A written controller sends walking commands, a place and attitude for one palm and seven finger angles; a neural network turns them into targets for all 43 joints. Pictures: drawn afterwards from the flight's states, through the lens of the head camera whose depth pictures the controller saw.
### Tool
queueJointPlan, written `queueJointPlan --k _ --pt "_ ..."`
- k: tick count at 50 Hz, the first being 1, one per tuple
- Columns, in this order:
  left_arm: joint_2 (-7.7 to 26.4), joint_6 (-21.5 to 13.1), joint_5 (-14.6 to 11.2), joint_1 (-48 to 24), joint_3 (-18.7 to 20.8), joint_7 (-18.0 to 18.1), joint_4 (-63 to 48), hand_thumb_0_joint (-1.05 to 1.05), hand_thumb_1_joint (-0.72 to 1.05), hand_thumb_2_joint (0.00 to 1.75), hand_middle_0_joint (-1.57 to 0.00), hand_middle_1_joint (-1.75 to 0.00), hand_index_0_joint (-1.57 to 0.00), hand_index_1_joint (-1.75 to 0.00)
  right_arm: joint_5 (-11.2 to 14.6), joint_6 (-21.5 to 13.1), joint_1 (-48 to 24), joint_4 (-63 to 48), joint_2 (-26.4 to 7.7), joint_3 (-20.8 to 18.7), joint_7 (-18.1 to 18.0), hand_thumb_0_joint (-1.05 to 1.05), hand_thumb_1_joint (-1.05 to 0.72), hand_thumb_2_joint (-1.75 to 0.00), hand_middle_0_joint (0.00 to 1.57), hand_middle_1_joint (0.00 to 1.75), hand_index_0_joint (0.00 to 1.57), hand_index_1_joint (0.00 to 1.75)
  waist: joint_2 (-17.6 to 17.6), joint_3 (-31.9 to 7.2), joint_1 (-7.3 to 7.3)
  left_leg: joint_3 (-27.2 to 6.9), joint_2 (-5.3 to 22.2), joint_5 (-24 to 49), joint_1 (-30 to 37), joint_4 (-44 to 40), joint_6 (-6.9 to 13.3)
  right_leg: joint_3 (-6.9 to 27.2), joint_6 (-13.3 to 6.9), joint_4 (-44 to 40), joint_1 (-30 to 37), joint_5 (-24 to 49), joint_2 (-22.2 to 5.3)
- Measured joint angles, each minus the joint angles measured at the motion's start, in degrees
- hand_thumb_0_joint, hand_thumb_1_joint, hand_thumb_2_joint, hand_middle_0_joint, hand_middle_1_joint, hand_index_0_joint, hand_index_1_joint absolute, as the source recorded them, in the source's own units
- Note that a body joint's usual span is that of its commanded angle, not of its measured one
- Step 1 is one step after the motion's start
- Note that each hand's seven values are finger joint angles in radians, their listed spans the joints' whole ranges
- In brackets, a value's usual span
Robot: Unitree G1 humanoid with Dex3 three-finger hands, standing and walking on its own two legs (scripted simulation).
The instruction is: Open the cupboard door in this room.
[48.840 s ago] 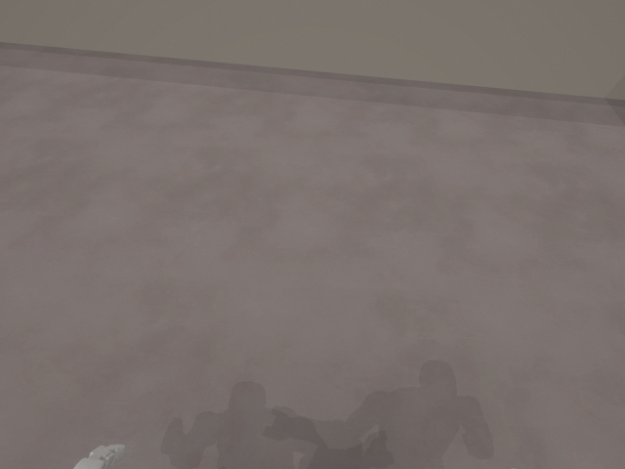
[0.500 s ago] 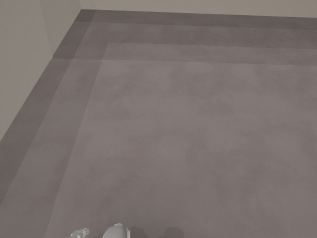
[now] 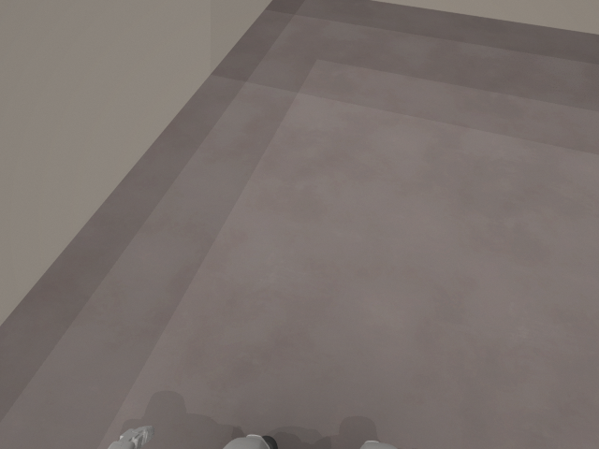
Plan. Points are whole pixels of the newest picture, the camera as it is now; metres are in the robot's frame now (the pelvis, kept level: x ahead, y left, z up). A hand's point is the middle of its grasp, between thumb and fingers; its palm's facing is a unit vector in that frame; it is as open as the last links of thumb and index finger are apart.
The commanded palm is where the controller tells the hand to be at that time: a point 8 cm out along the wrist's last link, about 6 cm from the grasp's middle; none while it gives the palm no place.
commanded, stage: turn to face it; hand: left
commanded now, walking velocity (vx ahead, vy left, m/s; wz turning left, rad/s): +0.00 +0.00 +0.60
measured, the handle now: out of the picture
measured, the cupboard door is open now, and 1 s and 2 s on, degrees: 44 44 44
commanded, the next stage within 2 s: none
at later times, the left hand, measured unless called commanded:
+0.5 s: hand out of the picture +0.01 +0.19 -0.18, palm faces +0.35 -0.90 -0.25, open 7.4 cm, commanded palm none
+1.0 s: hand out of the picture +0.04 +0.11 -0.15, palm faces +0.58 -0.77 -0.25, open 7.4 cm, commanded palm none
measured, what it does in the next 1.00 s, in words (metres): walks ahead, turning left: right foot, then left foot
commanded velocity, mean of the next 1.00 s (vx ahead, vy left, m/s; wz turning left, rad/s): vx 0.00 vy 0.00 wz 0.60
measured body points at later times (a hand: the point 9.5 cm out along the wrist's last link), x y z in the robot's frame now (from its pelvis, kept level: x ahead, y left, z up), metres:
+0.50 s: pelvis +0.04 -0.03 -0.01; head +0.09 +0.01 +0.44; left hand +0.00 +0.24 -0.16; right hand +0.25 -0.23 -0.13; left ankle +0.02 +0.08 -0.73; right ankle +0.02 -0.17 -0.67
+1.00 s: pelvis +0.09 -0.08 +0.01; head +0.15 -0.06 +0.46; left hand +0.01 +0.15 -0.13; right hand +0.30 -0.25 -0.14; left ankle -0.01 +0.03 -0.66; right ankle +0.13 -0.18 -0.73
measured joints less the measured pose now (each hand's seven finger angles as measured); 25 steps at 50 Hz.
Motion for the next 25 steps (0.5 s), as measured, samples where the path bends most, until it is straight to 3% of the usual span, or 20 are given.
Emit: queueJointPlan --k 2,4,7,9,13,17,19,20,22,25 --pt "0.3 -0.7 0.0 0.7 -0.2 0.0 -0.8 0.01 0.90 0.90 -0.20 -0.30 -0.20 -0.30 0.4 0.5 0.2 -0.4 -0.2 -0.5 0.1 0.00 -0.91 -0.90 0.20 0.30 0.20 0.30 -0.1 -0.7 0.00 -1.5 -0.6 -1.0 -1.0 1.9 -1.1 -0.6 -0.6 -10.0 4.4 3.3 0.3" --pt "-0.2 -1.4 0.4 1.2 -0.4 0.3 -0.9 0.01 0.90 0.90 -0.20 -0.30 -0.20 -0.30 0.7 1.2 -0.4 -0.1 -0.9 -1.3 0.2 0.00 -0.91 -0.90 0.20 0.30 0.20 0.30 -0.1 -0.5 0.44 -1.4 -1.2 -10.4 -3.6 9.9 -1.8 -1.6 -2.3 -10.6 5.0 6.3 -0.1" --pt "-1.3 -1.4 0.5 2.5 -1.1 0.6 -0.8 0.01 0.90 0.90 -0.20 -0.30 -0.20 -0.30 0.5 2.0 -1.0 0.2 -2.3 -2.0 0.7 0.00 -0.91 -0.90 0.20 0.30 0.20 0.29 -0.5 -0.4 0.40 1.5 -1.5 -16.3 -7.8 27.5 -2.5 -4.0 -3.7 -11.7 7.5 4.7 -1.7" --pt "-1.8 -1.5 0.4 3.5 -1.4 0.8 -0.5 0.01 0.90 0.90 -0.20 -0.30 -0.20 -0.30 0.5 2.2 -1.7 0.1 -2.7 -2.1 0.9 0.01 -0.91 -0.90 0.20 0.30 0.20 0.29 -1.5 -0.2 0.33 3.7 -0.5 -15.9 -8.4 32.7 -3.3 -5.2 -3.9 -13.8 9.3 4.9 -2.7" --pt "-2.1 -2.1 0.5 4.9 -1.8 0.7 -0.2 0.01 0.90 0.90 -0.20 -0.30 -0.20 -0.30 0.9 1.9 -3.6 -0.5 -2.8 -1.5 1.2 0.01 -0.91 -0.90 0.20 0.30 0.19 0.29 -3.8 1.1 0.50 6.8 1.0 -15.8 -4.7 24.6 -4.0 -7.8 -3.8 -15.9 12.0 5.0 -4.6" --pt "-1.9 -2.3 0.7 6.0 -2.0 0.3 0.1 0.01 0.90 0.90 -0.21 -0.30 -0.20 -0.30 1.1 1.7 -6.0 -1.2 -2.8 -0.8 1.4 0.01 -0.91 -0.90 0.20 0.30 0.19 0.29 -4.8 2.6 1.37 8.9 0.8 -14.6 -0.1 13.3 -3.3 -10.9 -3.2 -13.7 12.8 2.8 -5.8" --pt "-1.3 -2.1 0.4 6.7 -1.8 0.2 0.5 0.01 0.90 0.90 -0.21 -0.30 -0.20 -0.30 1.0 1.1 -6.8 -2.0 -2.7 -0.5 1.5 0.01 -0.91 -0.90 0.20 0.30 0.19 0.29 -5.3 2.8 1.49 10.3 0.1 -9.8 3.2 6.1 -2.6 -12.2 -2.7 -10.2 12.2 0.6 -6.7" --pt "-1.1 -1.9 0.2 7.3 -1.6 0.1 0.5 0.01 0.90 0.90 -0.21 -0.30 -0.20 -0.30 0.9 0.6 -6.8 -2.6 -3.0 -0.3 1.6 0.01 -0.91 -0.90 0.20 0.30 0.19 0.29 -4.7 2.4 1.45 10.3 0.5 -4.3 5.1 2.3 -1.3 -12.9 -2.3 -6.4 10.7 -0.6 -6.7" --pt "0.1 -0.5 -0.2 6.3 -1.3 0.0 1.2 0.01 0.90 0.90 -0.21 -0.30 -0.20 -0.30 0.7 -0.5 -6.9 -3.2 -2.4 -0.3 1.2 0.00 -0.91 -0.90 0.20 0.30 0.19 0.29 -5.2 2.6 1.02 8.9 -0.3 -5.1 3.7 4.8 1.5 -9.2 -0.7 6.6 5.5 -6.4 -6.3" --pt "1.4 1.2 0.0 4.2 -0.4 0.5 1.0 0.01 0.90 0.90 -0.21 -0.30 -0.20 -0.30 0.6 -0.7 -5.7 -3.5 -1.4 0.3 0.7 0.00 -0.91 -0.90 0.20 0.30 0.20 0.29 -5.5 2.4 1.71 7.1 -0.4 -6.9 3.9 5.1 1.9 -4.3 0.4 18.7 -0.9 -7.1 -4.2"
